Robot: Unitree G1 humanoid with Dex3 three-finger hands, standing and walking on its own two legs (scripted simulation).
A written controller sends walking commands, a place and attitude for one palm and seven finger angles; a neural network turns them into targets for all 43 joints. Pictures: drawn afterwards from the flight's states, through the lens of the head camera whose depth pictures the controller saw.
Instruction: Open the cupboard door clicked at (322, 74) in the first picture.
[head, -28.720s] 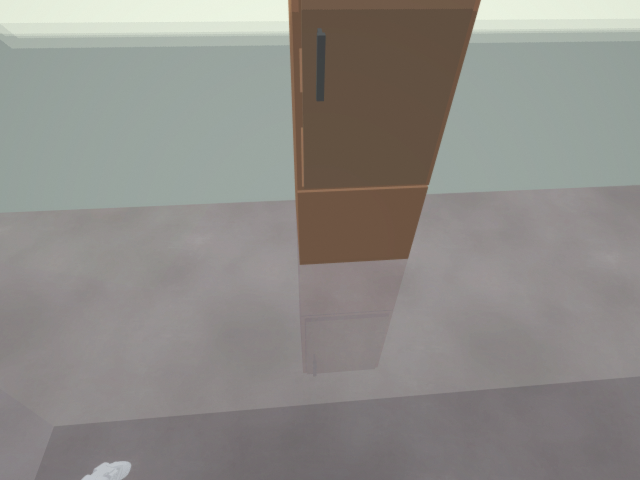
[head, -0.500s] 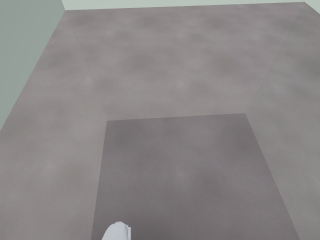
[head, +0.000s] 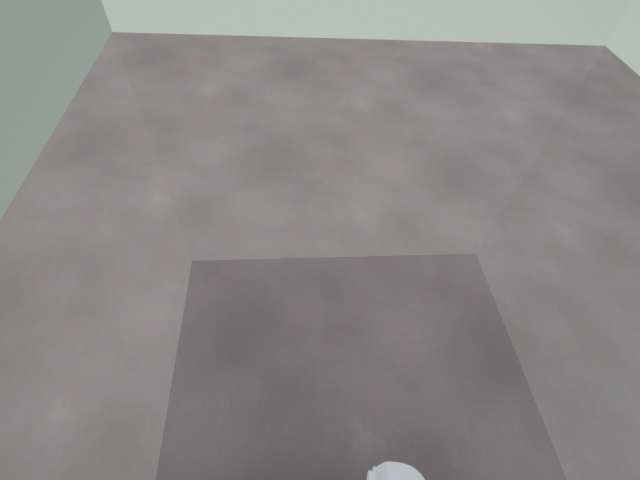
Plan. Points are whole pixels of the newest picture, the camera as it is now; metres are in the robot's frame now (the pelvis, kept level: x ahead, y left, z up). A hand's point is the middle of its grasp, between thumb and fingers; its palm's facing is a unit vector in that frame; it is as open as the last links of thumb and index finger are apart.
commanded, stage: turn to face it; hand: left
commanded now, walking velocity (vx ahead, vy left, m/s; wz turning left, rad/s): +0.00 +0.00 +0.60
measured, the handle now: out of the picture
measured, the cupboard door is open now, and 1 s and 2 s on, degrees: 41 41 41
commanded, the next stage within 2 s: none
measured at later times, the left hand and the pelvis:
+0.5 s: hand (219, 451) +0.17 +0.15 -0.15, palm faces +0.31 -0.92 -0.23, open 7.1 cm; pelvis +0.11 -0.05 +0.00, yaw +17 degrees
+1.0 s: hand out of the picture +0.07 +0.22 -0.17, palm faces +0.56 -0.79 -0.24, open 7.3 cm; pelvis +0.12 -0.01 +0.00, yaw +33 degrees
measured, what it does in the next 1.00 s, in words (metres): walks ahead, turning left: right foot, then left foot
